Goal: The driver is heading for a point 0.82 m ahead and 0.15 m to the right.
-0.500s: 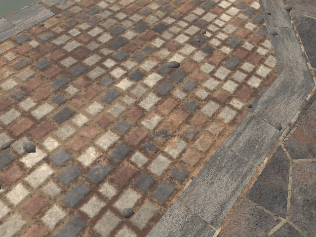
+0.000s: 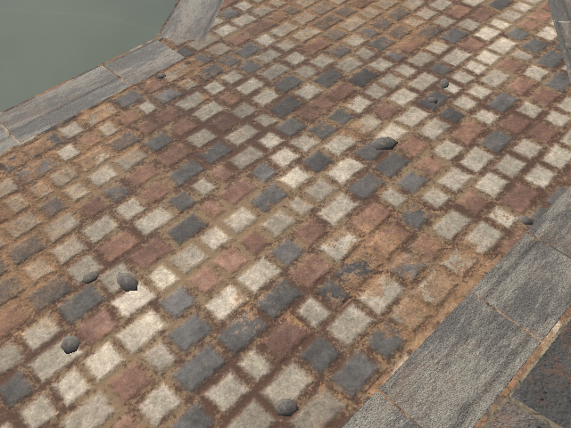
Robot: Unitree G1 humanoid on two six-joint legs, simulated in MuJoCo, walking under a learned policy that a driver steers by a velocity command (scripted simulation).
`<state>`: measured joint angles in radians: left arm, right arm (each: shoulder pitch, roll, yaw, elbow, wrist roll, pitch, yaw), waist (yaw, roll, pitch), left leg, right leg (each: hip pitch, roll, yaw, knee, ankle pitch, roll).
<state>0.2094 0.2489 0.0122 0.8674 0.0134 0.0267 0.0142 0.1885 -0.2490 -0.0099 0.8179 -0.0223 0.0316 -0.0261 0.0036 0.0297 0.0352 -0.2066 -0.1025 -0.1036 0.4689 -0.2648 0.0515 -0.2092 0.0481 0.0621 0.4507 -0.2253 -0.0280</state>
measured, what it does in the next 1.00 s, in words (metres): walks ahead, turning right: left foot, then right foot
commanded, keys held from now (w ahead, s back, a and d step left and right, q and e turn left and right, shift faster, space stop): e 0.46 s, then w+e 0.18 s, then w+q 0.36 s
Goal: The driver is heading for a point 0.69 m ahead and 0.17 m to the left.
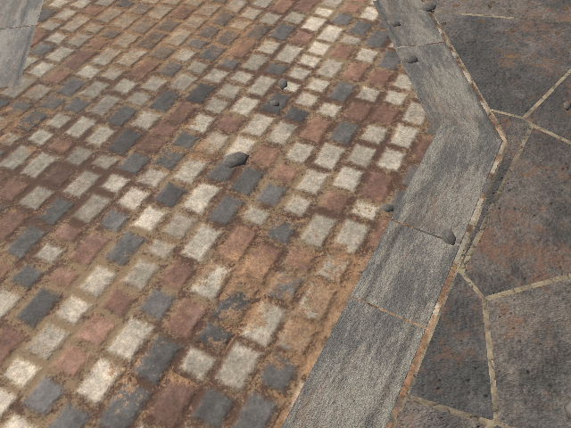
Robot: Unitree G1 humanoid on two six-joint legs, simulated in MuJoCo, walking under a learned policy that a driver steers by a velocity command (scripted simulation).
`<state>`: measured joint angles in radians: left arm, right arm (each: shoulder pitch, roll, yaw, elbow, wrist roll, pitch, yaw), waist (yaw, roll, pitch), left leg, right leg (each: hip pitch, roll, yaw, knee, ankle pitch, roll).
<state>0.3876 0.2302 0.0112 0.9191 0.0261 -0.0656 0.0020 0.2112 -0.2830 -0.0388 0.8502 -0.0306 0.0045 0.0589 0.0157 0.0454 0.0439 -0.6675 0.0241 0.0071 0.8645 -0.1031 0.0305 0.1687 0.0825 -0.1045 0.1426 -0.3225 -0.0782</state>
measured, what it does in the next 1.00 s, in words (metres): walks ahead, turning left: left foot, then right foot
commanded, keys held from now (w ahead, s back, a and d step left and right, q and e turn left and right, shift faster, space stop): w+q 0.84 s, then no key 0.16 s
